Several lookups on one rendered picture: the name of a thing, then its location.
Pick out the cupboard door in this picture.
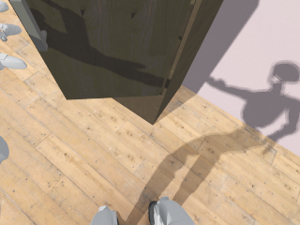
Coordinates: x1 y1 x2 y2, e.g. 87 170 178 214
8 0 191 100

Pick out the robot left hand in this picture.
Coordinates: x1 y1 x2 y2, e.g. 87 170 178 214
0 0 27 70

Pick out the robot left shin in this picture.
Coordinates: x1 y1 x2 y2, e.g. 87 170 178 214
98 205 110 211

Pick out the handle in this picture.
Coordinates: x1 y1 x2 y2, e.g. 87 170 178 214
9 0 48 52

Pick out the robot left upper arm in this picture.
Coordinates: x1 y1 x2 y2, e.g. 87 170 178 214
0 136 9 215

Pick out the right robot foot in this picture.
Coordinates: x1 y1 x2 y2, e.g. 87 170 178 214
148 201 157 225

